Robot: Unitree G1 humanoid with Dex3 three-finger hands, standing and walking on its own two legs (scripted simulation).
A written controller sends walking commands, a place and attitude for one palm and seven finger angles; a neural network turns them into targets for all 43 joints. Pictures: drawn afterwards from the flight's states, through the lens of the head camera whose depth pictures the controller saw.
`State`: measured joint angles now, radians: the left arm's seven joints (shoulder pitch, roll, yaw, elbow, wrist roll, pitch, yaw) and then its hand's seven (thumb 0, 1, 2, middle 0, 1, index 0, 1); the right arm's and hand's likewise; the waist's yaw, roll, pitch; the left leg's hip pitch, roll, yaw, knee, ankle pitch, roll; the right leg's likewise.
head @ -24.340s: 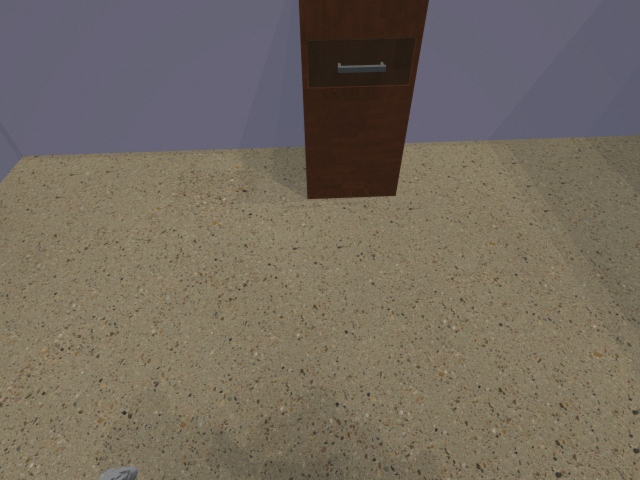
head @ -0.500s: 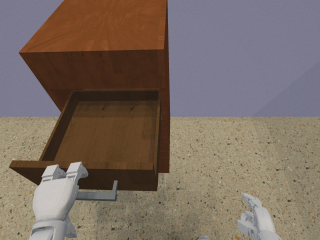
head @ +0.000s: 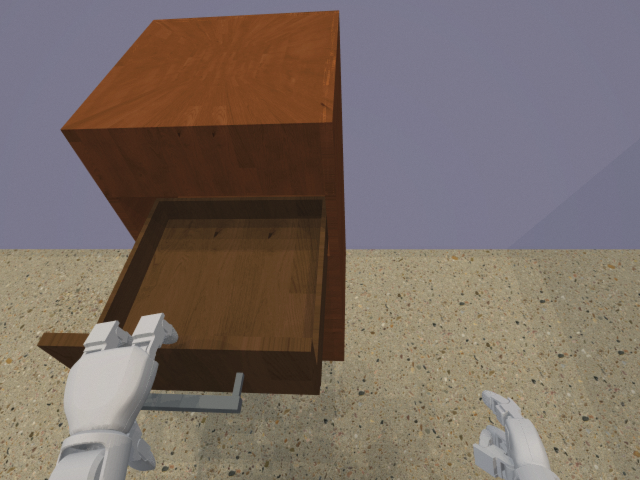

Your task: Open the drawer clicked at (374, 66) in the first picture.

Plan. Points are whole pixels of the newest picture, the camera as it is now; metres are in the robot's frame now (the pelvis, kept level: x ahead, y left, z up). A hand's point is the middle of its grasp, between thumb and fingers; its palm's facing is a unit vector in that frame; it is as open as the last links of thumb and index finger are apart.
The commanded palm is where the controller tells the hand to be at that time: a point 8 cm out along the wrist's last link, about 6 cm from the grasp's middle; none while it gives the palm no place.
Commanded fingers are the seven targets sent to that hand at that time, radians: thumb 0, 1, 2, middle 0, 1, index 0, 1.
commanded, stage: lift the hand off the handle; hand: left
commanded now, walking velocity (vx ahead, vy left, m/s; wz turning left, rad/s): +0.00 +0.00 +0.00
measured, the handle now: (184, 390) +0.24 +0.25 -0.10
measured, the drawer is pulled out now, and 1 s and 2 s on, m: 0.30 0.30 0.30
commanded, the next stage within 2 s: draw the hand back to the body in 0.44 s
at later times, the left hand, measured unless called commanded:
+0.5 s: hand (127, 382) +0.20 +0.25 +0.05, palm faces +0.03 -0.07 -1.00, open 13.9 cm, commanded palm +0.18 +0.25 +0.10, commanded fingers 0.00 -0.50 0.30 -0.30 -1.20 -0.30 -1.20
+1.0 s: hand (98, 382) +0.19 +0.27 +0.08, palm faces +0.03 -0.07 -1.00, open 13.9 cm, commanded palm +0.16 +0.26 +0.14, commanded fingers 0.00 -0.50 0.30 -0.30 -1.20 -0.30 -1.20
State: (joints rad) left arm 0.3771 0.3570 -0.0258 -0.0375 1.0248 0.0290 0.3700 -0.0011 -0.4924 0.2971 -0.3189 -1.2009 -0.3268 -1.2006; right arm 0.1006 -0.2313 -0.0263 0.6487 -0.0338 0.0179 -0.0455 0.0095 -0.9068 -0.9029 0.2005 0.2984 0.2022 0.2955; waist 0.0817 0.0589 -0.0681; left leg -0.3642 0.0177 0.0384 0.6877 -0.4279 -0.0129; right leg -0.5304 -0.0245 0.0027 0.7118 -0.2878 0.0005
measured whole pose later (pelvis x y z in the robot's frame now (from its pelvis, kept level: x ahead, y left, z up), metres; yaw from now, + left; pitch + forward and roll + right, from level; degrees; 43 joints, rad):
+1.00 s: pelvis +0.01 +0.01 +0.02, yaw +1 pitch +2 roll +0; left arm 0.45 0.43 0.03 -0.24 0.95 0.02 0.23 0.00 -0.49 0.30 -0.32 -1.20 -0.32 -1.20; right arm 0.09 -0.25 -0.01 0.65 -0.03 0.02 -0.04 0.01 -0.91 -0.90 0.20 0.30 0.20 0.30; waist 0.11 0.09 -0.02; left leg -0.20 0.01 0.03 0.53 -0.36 -0.01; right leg -0.36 -0.03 -0.01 0.55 -0.23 0.01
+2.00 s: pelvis +0.01 +0.00 +0.03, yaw +1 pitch -3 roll -1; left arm 0.50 0.31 0.31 -0.45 -0.01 -0.17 0.10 0.01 0.69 0.81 -0.22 -0.43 -0.23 -0.43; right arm 0.17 -0.20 0.01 0.66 -0.02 -0.22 -0.08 0.01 -0.91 -0.90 0.20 0.30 0.20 0.30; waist 0.07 0.07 0.04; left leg -0.02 0.04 0.01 0.39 -0.31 -0.01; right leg -0.16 -0.01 -0.03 0.38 -0.17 0.01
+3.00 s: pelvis -0.09 -0.01 +0.01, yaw +3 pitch +0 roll +1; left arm 0.59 0.34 0.33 -0.56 -0.01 -0.24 0.15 0.01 0.88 0.89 -0.21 -0.30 -0.21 -0.30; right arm 0.21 -0.20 0.01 0.59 -0.01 -0.13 -0.07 0.01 -0.90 -0.90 0.20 0.30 0.20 0.30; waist -0.02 -0.03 0.00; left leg -0.29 0.01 0.02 0.55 -0.30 0.02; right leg -0.38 -0.02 -0.04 0.55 -0.17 -0.02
